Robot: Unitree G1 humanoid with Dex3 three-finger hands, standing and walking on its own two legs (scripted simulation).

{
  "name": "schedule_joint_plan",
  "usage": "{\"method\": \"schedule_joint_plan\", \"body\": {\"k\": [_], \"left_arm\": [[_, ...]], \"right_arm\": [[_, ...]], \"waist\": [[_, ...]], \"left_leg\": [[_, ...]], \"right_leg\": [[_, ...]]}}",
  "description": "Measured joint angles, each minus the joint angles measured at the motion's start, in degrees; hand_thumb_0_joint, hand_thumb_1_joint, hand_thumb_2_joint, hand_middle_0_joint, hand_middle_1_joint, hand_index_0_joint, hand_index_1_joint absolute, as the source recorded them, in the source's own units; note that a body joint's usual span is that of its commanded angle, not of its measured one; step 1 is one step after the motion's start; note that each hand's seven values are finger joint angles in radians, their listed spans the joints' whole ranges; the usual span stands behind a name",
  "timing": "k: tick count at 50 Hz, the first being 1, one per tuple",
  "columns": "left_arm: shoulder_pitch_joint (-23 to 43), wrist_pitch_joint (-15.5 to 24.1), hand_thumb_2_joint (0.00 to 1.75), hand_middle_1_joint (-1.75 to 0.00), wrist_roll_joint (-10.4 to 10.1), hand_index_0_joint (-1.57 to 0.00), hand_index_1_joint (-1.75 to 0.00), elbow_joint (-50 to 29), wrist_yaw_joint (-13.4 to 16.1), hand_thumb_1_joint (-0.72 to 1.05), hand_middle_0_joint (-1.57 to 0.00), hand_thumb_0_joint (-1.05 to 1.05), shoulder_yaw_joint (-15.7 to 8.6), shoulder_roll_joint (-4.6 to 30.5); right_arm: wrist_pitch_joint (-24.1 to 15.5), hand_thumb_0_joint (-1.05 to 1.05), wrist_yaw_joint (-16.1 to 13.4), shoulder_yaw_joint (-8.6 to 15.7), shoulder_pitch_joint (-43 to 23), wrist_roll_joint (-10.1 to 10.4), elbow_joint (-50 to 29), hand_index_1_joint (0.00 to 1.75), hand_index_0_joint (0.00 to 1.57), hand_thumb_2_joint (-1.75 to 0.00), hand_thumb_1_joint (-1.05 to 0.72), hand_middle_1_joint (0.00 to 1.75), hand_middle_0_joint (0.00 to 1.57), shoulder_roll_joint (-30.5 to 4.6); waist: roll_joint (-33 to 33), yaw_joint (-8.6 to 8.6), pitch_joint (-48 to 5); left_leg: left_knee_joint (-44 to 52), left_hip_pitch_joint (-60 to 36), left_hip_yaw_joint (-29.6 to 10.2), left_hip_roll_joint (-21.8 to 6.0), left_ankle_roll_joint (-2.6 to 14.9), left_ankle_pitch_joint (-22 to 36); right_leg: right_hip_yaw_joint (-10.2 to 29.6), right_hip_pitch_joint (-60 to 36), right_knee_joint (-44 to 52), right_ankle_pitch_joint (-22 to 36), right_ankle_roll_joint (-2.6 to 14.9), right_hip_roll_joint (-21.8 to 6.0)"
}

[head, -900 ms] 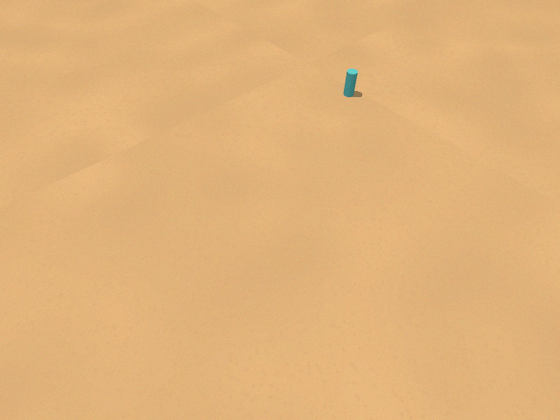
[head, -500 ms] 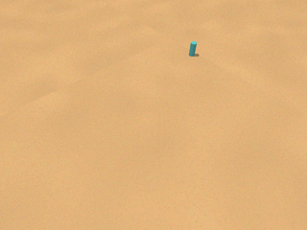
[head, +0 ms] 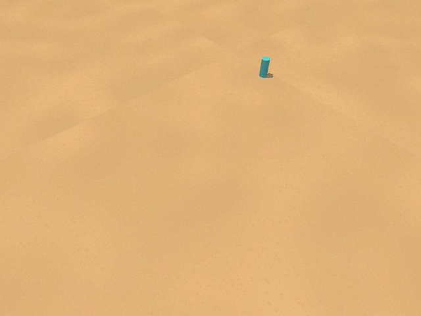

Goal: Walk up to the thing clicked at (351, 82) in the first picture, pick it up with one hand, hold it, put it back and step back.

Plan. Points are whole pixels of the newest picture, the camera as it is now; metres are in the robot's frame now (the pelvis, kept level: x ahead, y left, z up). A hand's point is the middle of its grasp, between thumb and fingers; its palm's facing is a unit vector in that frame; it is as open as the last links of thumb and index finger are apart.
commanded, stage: stand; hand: left
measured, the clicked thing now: (264, 67) +2.02 -0.41 -0.70
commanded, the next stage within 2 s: walk up in 0.22 s
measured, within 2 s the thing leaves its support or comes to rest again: neither
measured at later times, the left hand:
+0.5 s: hand (106, 301) +0.17 +0.24 -0.13, palm faces -0.13 -0.92 -0.38, open 7.4 cm
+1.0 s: hand (174, 230) +0.34 +0.12 -0.17, palm faces -0.18 -0.93 -0.31, open 7.4 cm
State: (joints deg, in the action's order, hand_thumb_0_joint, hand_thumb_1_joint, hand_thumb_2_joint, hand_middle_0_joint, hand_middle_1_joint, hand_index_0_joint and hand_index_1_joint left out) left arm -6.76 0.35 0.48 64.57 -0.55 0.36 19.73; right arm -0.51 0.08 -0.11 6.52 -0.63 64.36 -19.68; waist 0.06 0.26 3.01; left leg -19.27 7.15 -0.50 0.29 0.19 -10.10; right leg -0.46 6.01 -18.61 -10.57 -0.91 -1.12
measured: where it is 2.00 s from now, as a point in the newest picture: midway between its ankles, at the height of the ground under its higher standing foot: (269, 193)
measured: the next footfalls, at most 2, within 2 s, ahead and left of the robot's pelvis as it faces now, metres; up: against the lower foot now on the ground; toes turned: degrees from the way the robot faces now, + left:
right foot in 0.58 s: +0.18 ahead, -0.25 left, +0.00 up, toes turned -14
left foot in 1.02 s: +0.52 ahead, -0.06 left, +0.00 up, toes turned -7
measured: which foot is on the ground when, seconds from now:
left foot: down 0.00-0.58, up 0.60-1.00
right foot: down 0.00-0.26, up 0.28-0.56, down 0.58-1.00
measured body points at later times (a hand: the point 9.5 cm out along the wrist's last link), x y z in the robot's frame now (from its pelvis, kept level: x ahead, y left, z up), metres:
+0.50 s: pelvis +0.05 -0.05 -0.01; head +0.04 -0.06 +0.44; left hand +0.17 +0.28 -0.10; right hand +0.06 -0.40 -0.12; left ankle +0.01 +0.11 -0.75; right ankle +0.12 -0.22 -0.72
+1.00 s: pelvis +0.30 -0.15 -0.02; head +0.32 -0.14 +0.43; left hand +0.35 +0.17 -0.15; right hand +0.37 -0.49 -0.12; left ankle +0.48 -0.05 -0.74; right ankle +0.14 -0.24 -0.75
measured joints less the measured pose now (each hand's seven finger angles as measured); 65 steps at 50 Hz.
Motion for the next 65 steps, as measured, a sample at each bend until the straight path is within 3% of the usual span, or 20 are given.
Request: {"method": "schedule_joint_plan", "body": {"k": [11, 14, 18, 21, 26, 28, 29, 31, 33, 36, 39, 43, 48, 51, 53, 56, 58, 62, 65], "left_arm": [[-0.3, 0.0, 0.89, -0.3, 0.0, -0.2, -0.3, 0.0, 0.0, 0.91, -0.2, 0.01, 0.1, 0.1], [-2.6, -0.5, 0.89, -0.3, 0.9, -0.2, -0.3, -2.4, -2.4, 0.91, -0.2, 0.01, -2.0, 0.8], [-3.8, -1.3, 0.89, -0.3, 1.7, -0.2, -0.3, -3.6, -4.4, 0.91, -0.2, 0.01, -3.4, 3.1], [-3.7, -0.8, 0.89, -0.3, 1.4, -0.2, -0.3, -5.3, -6.0, 0.91, -0.2, 0.01, -4.4, 5.3], [-4.6, -0.4, 0.89, -0.3, 1.1, -0.2, -0.3, -7.3, -7.5, 0.91, -0.2, 0.01, -5.7, 7.3], [-5.4, 0.0, 0.89, -0.3, 1.1, -0.2, -0.3, -7.4, -7.5, 0.91, -0.2, 0.01, -6.0, 8.0], [-5.7, 0.4, 0.89, -0.3, 1.1, -0.2, -0.3, -7.4, -7.2, 0.91, -0.2, 0.01, -6.3, 8.2], [-5.2, 1.8, 0.89, -0.3, 1.4, -0.2, -0.3, -7.7, -6.1, 0.91, -0.2, 0.01, -6.6, 6.9], [-6.1, 2.9, 0.89, -0.3, 1.0, -0.2, -0.3, -8.8, -5.2, 0.91, -0.2, 0.01, -6.2, 5.3], [-8.9, 3.2, 0.89, -0.3, 0.2, -0.2, -0.3, -9.0, -4.6, 0.91, -0.2, 0.01, -4.8, 3.0], [-11.6, 3.3, 0.89, -0.3, -0.3, -0.2, -0.3, -8.3, -4.2, 0.91, -0.2, 0.01, -4.0, 2.3], [-14.2, 3.4, 0.89, -0.3, -0.4, -0.21, -0.3, -8.2, -3.9, 0.9, -0.2, 0.01, -3.6, 2.5], [-14.8, 3.9, 0.89, -0.3, -0.2, -0.21, -0.3, -9.5, -4.1, 0.9, -0.2, 0.01, -3.4, 3.5], [-14.9, 3.8, 0.89, -0.3, -0.3, -0.21, -0.3, -10.2, -3.9, 0.9, -0.2, 0.01, -3.2, 4.3], [-13.5, 3.1, 0.89, -0.3, -0.5, -0.21, -0.3, -10.1, -3.1, 0.9, -0.2, 0.01, -3.3, 5.3], [-11.9, 2.4, 0.89, -0.3, -1.1, -0.2, -0.3, -10.6, -1.9, 0.91, -0.2, 0.01, -2.3, 4.5], [-11.1, 2.8, 0.89, -0.3, -1.4, -0.2, -0.3, -10.7, -2.0, 0.91, -0.2, 0.01, -1.6, 4.9], [-8.4, 3.2, 0.89, -0.3, -1.8, -0.2, -0.3, -12.6, -3.0, 0.91, -0.2, 0.01, -2.2, 6.2], [-6.1, 3.0, 0.89, -0.3, -1.5, -0.2, -0.3, -14.2, -4.0, 0.91, -0.2, 0.01, -2.9, 6.9]], "right_arm": [[0.0, 0.0, 0.1, 0.0, 0.1, 0.0, 0.1, 0.3, 0.2, -0.9, -0.91, 0.3, 0.2, -0.2], [-1.3, 0.0, 1.6, 2.1, 1.6, -1.2, -2.3, 0.3, 0.21, -0.9, -0.91, 0.3, 0.2, -0.2], [-3.7, 0.0, 2.1, 4.2, 4.1, -1.7, -5.6, 0.31, 0.21, -0.9, -0.9, 0.3, 0.21, -1.6], [-3.7, 0.0, 2.2, 5.0, 6.2, -2.1, -5.8, 0.31, 0.21, -0.9, -0.9, 0.3, 0.21, -3.2], [-3.0, 0.01, 2.8, 6.4, 7.7, -2.7, -5.1, 0.31, 0.21, -0.9, -0.9, 0.3, 0.21, -6.8], [-2.6, 0.01, 2.9, 6.7, 7.6, -2.6, -5.2, 0.31, 0.21, -0.9, -0.9, 0.3, 0.2, -7.8], [-2.4, 0.01, 2.9, 6.8, 7.5, -2.6, -5.2, 0.31, 0.21, -0.9, -0.9, 0.3, 0.2, -8.3], [-1.5, 0.01, 2.5, 6.8, 6.9, -2.5, -5.2, 0.3, 0.2, -0.9, -0.91, 0.3, 0.2, -9.5], [-0.7, 0.01, 2.5, 6.2, 6.3, -2.0, -5.2, 0.3, 0.2, -0.9, -0.91, 0.3, 0.2, -9.1], [-1.2, 0.01, 3.4, 4.9, 4.1, -0.9, -5.9, 0.3, 0.2, -0.9, -0.91, 0.3, 0.2, -7.7], [-2.2, 0.01, 4.6, 3.9, 2.8, -0.3, -8.4, 0.3, 0.2, -0.9, -0.91, 0.3, 0.2, -5.7], [-2.0, 0.01, 6.0, 3.5, 2.1, -0.7, -11.0, 0.3, 0.2, -0.9, -0.91, 0.3, 0.2, -4.1], [-1.4, 0.01, 6.2, 4.2, 1.5, -1.0, -11.5, 0.3, 0.2, -0.9, -0.91, 0.3, 0.2, -4.3], [-1.7, 0.01, 5.7, 4.8, 1.3, -1.0, -11.7, 0.3, 0.2, -0.9, -0.91, 0.3, 0.2, -4.6], [-2.8, 0.01, 4.9, 5.2, 0.4, -1.9, -12.1, 0.3, 0.2, -0.9, -0.91, 0.3, 0.2, -3.3], [-4.5, 0.01, 4.2, 5.3, 1.0, -1.6, -14.6, 0.3, 0.2, -0.9, -0.91, 0.3, 0.2, -2.7], [-4.7, 0.0, 3.6, 4.9, 2.6, -0.9, -15.1, 0.3, 0.2, -0.9, -0.91, 0.3, 0.2, -2.1], [-5.0, 0.0, 3.0, 4.0, 7.5, 0.0, -14.8, 0.31, 0.21, -0.9, -0.91, 0.3, 0.2, -2.2], [-4.8, 0.0, 3.0, 3.9, 10.7, 0.1, -13.7, 0.31, 0.21, -0.9, -0.91, 0.3, 0.2, -3.0]], "waist": [[0.1, 0.0, 0.0], [0.7, 0.64, -1.6], [0.6, -0.74, -2.6], [0.9, -1.11, -2.7], [0.0, -0.77, -3.4], [-0.3, -0.64, -4.1], [-0.9, -0.44, -4.4], [-4.5, -0.02, -3.8], [-5.2, 1.43, -3.6], [-5.5, 2.78, -2.8], [-4.4, 3.43, -1.8], [-2.7, 3.81, -1.0], [-1.4, 4.19, -0.1], [-0.1, 4.37, -0.5], [3.8, 3.63, 0.9], [2.9, 1.66, 1.7], [2.7, 0.39, 1.2], [3.1, -1.59, 0.1], [3.1, -1.99, -0.2]], "left_leg": [[0.1, 0.1, -0.1, 0.0, -0.01, 0.0], [-3.2, 1.6, 1.7, -0.1, 1.17, -6.2], [-1.9, 0.5, 3.5, -1.3, 1.71, -4.8], [0.0, -2.2, 4.6, -2.5, 1.2, -5.0], [-1.3, -6.7, 7.1, -5.2, -1.36, -8.3], [-5.0, -7.3, 8.0, -6.5, -1.64, -12.3], [-8.6, -6.8, 8.1, -7.7, -1.01, -15.3], [-22.9, -1.7, 4.1, -10.3, 1.21, -20.0], [-37.6, 5.4, 1.4, -7.3, 0.91, -19.4], [-45.9, 14.1, 2.9, -4.7, 0.81, -13.0], [-42.1, 20.1, 3.9, -4.9, 0.79, -7.7], [-31.8, 25.0, 2.4, -6.8, -0.64, -2.8], [-17.0, 24.4, 1.8, -8.0, -1.1, 3.8], [-11.5, 20.1, 3.6, -6.4, -0.18, 5.7], [-13.8, 18.7, 5.9, -3.4, 0.31, 3.7], [-16.2, 15.9, 6.9, -4.1, 0.91, -1.8], [-13.3, 11.5, 7.7, -4.3, 0.74, -2.8], [-7.2, 3.2, 8.8, -3.3, 0.31, -4.3], [-4.2, -2.0, 9.6, -2.6, -0.01, -6.1]], "right_leg": [[-0.1, 0.0, 0.1, -0.1, -0.01, 0.0], [0.9, 5.0, -9.7, -9.7, 1.52, 0.0], [1.5, 15.5, -27.9, -12.3, 2.15, -0.4], [1.8, 20.0, -30.7, -11.3, 1.59, -2.8], [0.8, 19.7, -22.4, -6.9, 0.79, -6.2], [-0.5, 17.4, -18.5, -4.5, 0.87, -6.6], [-1.1, 16.5, -17.8, -2.0, 0.36, -5.9], [-3.6, 16.4, -22.3, -5.0, 0.27, -2.9], [-4.2, 15.0, -23.1, -7.7, 0.96, -1.7], [-3.8, 9.3, -16.3, -6.6, 2.1, 0.0], [-3.0, 3.4, -9.3, -5.3, 2.77, 1.3], [-1.9, -1.9, -4.2, -6.1, 3.25, 2.7], [-1.6, -7.1, -2.1, -10.3, 2.17, 3.4], [-1.0, -9.2, -4.5, -15.4, 1.08, 2.4], [-0.1, -6.4, -15.3, -18.6, 1.94, -1.4], [3.7, 4.6, -39.7, -16.8, 3.71, 1.4], [4.2, 11.1, -46.7, -12.8, 3.92, 1.9], [4.6, 21.0, -44.8, -7.2, 2.98, -0.6], [3.9, 25.2, -36.3, -4.1, 1.76, -2.9]]}}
